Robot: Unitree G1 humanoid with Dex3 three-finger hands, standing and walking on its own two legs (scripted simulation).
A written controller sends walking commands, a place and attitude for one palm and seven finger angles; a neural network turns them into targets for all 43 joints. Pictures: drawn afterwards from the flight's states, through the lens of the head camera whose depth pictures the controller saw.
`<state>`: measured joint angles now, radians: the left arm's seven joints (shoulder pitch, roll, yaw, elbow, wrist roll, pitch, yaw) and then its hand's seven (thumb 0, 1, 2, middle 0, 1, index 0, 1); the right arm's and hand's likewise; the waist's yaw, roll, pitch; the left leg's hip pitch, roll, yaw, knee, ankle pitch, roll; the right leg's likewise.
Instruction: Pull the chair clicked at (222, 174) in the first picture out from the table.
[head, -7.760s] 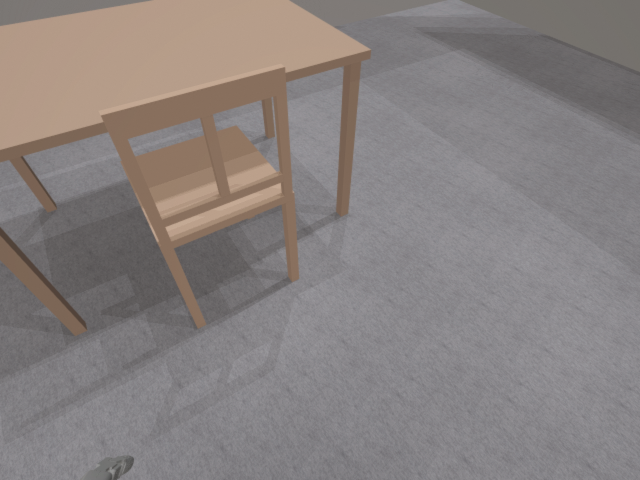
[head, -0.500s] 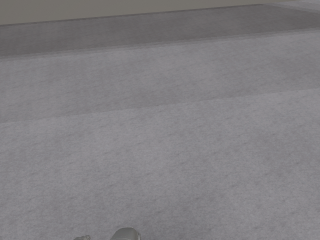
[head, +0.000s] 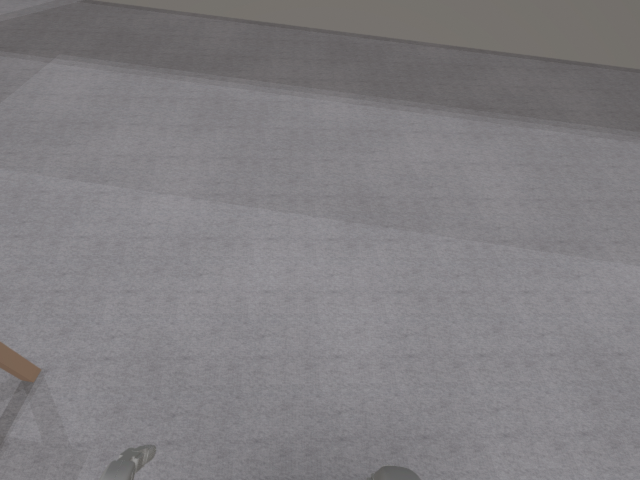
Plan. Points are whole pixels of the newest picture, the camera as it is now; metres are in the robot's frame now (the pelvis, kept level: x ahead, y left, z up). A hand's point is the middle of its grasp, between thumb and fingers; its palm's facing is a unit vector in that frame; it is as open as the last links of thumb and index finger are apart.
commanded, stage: turn to face it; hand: left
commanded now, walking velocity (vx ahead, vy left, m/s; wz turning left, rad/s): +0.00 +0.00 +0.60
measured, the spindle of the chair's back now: out of the picture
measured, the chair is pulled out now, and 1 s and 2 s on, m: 0.00 0.00 0.00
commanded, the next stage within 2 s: none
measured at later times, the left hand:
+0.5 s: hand out of the picture +0.00 +0.15 -0.15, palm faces +0.34 -0.90 -0.28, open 7.4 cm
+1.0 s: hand out of the picture -0.05 +0.22 -0.16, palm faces +0.60 -0.76 -0.26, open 7.4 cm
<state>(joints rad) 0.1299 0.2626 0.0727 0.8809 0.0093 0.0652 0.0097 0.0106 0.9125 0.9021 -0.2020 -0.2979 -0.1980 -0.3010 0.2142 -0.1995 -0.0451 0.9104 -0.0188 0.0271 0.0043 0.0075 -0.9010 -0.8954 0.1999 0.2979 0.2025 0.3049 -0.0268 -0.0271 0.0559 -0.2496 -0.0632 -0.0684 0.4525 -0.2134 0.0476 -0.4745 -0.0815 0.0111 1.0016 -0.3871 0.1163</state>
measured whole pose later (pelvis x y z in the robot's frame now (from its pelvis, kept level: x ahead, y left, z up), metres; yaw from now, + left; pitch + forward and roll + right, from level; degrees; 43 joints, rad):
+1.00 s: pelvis -0.01 -0.02 +0.00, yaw +36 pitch +1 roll -1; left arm 0.15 0.26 0.07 0.88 0.01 0.06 0.01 0.01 0.91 0.90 -0.20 -0.30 -0.20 -0.30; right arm 0.18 -0.21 -0.04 0.90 -0.02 0.03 0.01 0.01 -0.90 -0.90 0.20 0.30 0.20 0.30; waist -0.01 -0.02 0.06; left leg -0.25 -0.05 -0.07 0.47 -0.23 0.04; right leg -0.46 -0.09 0.00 0.97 -0.40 0.11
